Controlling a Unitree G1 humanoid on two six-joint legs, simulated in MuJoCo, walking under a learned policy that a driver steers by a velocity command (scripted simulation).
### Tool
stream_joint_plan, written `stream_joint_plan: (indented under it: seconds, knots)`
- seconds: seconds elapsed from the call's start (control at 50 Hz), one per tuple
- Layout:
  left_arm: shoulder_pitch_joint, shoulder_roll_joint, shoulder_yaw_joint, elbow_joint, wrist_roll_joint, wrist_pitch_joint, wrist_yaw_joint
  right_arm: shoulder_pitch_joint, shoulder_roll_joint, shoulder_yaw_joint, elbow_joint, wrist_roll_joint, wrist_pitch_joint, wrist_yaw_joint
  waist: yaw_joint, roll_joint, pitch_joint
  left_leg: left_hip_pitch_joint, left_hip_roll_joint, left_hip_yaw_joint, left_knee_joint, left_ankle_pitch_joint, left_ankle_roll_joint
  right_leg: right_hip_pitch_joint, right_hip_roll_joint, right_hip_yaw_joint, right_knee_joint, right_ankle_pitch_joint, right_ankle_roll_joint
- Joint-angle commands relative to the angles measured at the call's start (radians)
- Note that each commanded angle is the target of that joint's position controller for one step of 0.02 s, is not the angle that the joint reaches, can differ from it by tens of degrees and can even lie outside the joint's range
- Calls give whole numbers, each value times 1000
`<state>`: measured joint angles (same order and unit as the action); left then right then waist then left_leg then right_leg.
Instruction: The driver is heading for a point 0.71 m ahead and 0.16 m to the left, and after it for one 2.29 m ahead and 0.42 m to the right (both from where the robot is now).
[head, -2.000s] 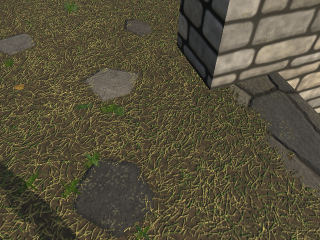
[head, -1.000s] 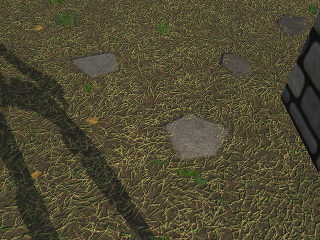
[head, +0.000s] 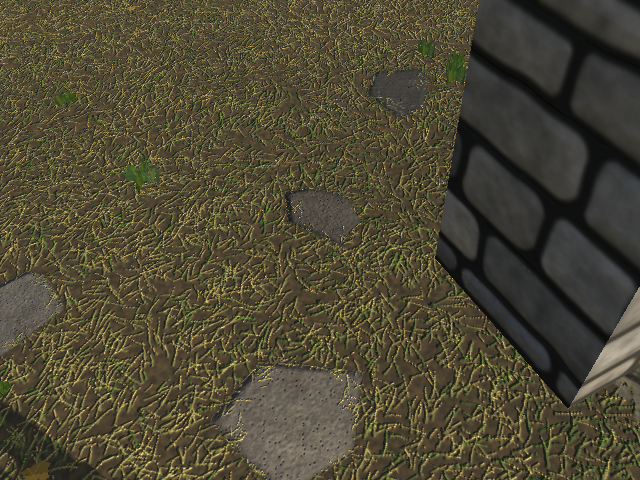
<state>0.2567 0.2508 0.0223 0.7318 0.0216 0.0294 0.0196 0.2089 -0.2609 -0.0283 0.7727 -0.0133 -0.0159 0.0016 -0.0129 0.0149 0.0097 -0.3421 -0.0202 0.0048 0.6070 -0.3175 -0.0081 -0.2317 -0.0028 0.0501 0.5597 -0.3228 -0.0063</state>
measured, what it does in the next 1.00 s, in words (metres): walks ahead: left foot, then right foot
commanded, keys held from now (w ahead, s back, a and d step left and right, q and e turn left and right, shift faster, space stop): w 0.52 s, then w+q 0.48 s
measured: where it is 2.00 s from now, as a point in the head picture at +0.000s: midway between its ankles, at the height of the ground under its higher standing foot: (275, 387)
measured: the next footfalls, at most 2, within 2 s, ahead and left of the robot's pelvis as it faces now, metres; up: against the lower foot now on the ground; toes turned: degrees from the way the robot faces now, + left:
left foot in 0.18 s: +0.10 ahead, +0.13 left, +0.00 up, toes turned +1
right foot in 0.64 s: +0.42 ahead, -0.10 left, +0.00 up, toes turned +2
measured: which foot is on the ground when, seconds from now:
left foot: up 0.00-0.16, down 0.18-0.64, up 0.66-1.00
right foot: down 0.00-0.18, up 0.20-0.62, down 0.64-1.00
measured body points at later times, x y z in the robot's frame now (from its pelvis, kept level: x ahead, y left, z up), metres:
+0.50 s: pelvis +0.16 +0.03 +0.01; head +0.19 +0.05 +0.46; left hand +0.36 +0.28 -0.08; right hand +0.16 -0.24 -0.11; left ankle +0.06 +0.13 -0.73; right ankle +0.32 -0.13 -0.69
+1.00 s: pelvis +0.43 +0.01 +0.01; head +0.44 +0.02 +0.46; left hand +0.39 +0.30 -0.11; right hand +0.64 -0.21 -0.09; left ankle +0.56 +0.20 -0.67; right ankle +0.38 -0.10 -0.73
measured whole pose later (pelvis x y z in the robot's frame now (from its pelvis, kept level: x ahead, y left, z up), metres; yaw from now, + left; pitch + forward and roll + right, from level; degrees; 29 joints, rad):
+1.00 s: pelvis +0.43 +0.01 +0.01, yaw +13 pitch +0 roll -3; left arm 0.36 0.29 0.06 0.83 0.01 -0.10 0.00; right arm 0.18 -0.30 -0.05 0.73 0.02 -0.03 0.02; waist 0.06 0.04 0.03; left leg -0.71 0.12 -0.05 0.86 0.01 -0.02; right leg 0.01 0.02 -0.20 0.23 -0.23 -0.02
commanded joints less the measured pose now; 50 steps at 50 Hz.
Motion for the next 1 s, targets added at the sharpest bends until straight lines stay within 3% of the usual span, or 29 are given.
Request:
stream_joint_plan:
  seconds: [0.02,0.06,0.1,0.14,0.16,0.18,0.2,0.22,0.24,0.26,0.28,0.34,0.44,0.48,0.54,0.6,0.62,0.64,0.66,0.68,0.7,0.72,0.74,0.76,0.8,0.84,0.9,0.94,1.0]
  knots:
    - [41,212,60,-41,-16,-38,13,-98,-124,-42,-93,27,-39,8,56,-244,103,-182,15,-5,188,-129,25,-19,-268,380,-364,-377,-189]
    - [67,189,56,-31,-31,-50,16,-104,-107,-39,-97,36,-61,24,63,-211,103,-280,54,-25,185,-174,54,98,-282,388,-348,-269,-206]
    - [50,197,58,-33,-41,-52,11,-112,-88,-30,-93,33,-77,38,58,-167,77,-180,45,7,51,-125,63,97,-243,313,-329,-162,-188]
    - [5,205,60,-43,-43,-45,3,-16,-88,-35,-47,29,-83,44,-2,-142,23,84,-5,65,-107,80,54,-12,-188,224,-279,-84,-160]
    - [4,188,55,-45,-37,-44,-1,52,-100,-43,-15,28,-79,43,-29,-128,2,203,-24,71,-124,111,44,-72,-160,192,-231,-71,-142]
    - [-5,145,42,-50,-30,-48,-4,131,-120,-50,6,30,-77,36,-62,-91,-22,318,21,10,-138,90,53,-148,-123,148,-131,-76,-106]
    - [-28,64,20,-83,-18,-58,-8,224,-203,-67,16,23,-78,25,-85,128,-44,450,214,-287,-248,13,129,-322,-9,19,187,-93,-31]
    - [-37,99,29,-129,-36,-81,-1,291,-291,-90,23,17,-81,36,-104,308,-62,501,392,-671,-395,-156,283,-510,54,2,446,-253,-2]
    - [-28,164,49,-117,-57,-98,-1,234,-228,-71,10,19,-89,36,-77,182,7,469,410,-686,-415,-247,304,-600,-6,72,578,-224,-16]
    - [-36,176,54,-103,-62,-107,-8,189,-185,-58,-2,19,-93,31,-57,125,58,435,366,-576,-410,-234,270,-632,-47,71,604,-117,-32]
    - [-39,162,53,-90,-52,-113,-11,154,-176,-53,-11,13,-93,26,-42,88,63,410,320,-483,-416,-152,240,-627,-75,49,592,-28,-37]
    - [-52,130,54,-82,-31,-114,-29,131,-145,-37,-14,8,-82,17,-23,89,51,344,240,-279,-438,206,205,-544,-106,4,508,111,-15]
    - [-193,64,27,-136,-31,-116,-42,164,-176,-41,10,18,-62,-1,-57,55,59,294,191,-120,-456,408,198,-451,-78,-58,175,272,32]
    - [-248,64,21,-161,-37,-123,-54,175,-198,-43,14,15,-56,-3,-77,61,80,267,192,-100,-465,370,207,-381,-57,-85,69,326,32]
    - [-290,94,28,-192,-45,-127,-65,205,-206,-48,37,32,-53,0,-72,65,103,310,244,-135,-453,383,209,-348,-47,-56,-3,332,3]
    - [-204,155,52,-190,-39,-134,-59,184,-232,-60,41,32,-43,-5,5,81,41,385,254,-154,-319,667,178,-213,-7,-60,-57,256,-43]
    - [-67,184,68,-156,-35,-130,-44,172,-240,-61,44,23,-45,-1,82,92,-32,350,215,-132,-175,762,159,-28,13,-70,-90,234,-67]
    - [102,227,87,-122,-28,-123,-26,162,-204,-47,31,13,-50,1,166,74,-152,201,161,-106,51,656,123,249,-49,-24,-53,204,-98]
    - [244,310,101,-108,7,-112,-9,205,-83,-12,-4,-2,-62,6,175,-135,-320,-80,40,-66,417,219,71,565,-295,297,-61,21,-174]
    - [229,301,91,-106,31,-113,-17,293,-55,1,-5,47,-84,12,116,-351,-396,-300,-64,-152,646,-280,45,621,-448,750,-283,-203,-287]
    - [157,197,65,-109,11,-114,-17,201,-183,-29,-1,76,-83,14,128,-212,-223,-394,13,-164,716,-222,43,498,-402,633,-326,-313,-234]
    - [95,159,54,-104,-10,-114,-15,126,-204,-37,-22,69,-79,13,109,-162,-103,-411,60,-116,692,-130,47,372,-370,454,-326,-220,-197]
    - [51,148,49,-92,-12,-116,-14,101,-178,-33,-25,49,-75,8,79,-84,-53,-372,97,-103,649,-63,37,261,-321,344,-342,-81,-177]
    - [18,136,45,-86,-7,-123,-15,104,-160,-34,-23,37,-67,8,50,-91,-21,-327,125,-111,605,-6,29,175,-282,251,-369,24,-170]
    - [-20,127,46,-59,-9,-140,-16,164,-111,-29,-8,48,-41,8,2,-128,-16,-256,152,-112,594,39,14,82,-256,131,-419,135,-173]
    - [-32,132,49,-32,-14,-153,-19,141,-100,-29,-26,42,-22,3,-9,-120,19,-295,162,-111,576,85,-5,44,-253,38,-451,207,-181]
    - [-14,147,55,2,0,-152,-20,68,-102,-35,-59,32,-21,6,3,-92,46,-345,163,-110,464,235,-21,49,-238,-74,-467,271,-186]
    - [-8,170,62,12,-1,-151,-18,13,-89,-32,-78,29,-23,15,22,-80,60,-320,156,-80,318,341,-21,59,-224,-143,-459,299,-173]
    - [53,202,72,43,-18,-143,-8,-105,-59,-20,-126,30,-27,37,72,-49,92,-329,143,-30,161,385,2,141,-266,-176,-454,286,-169]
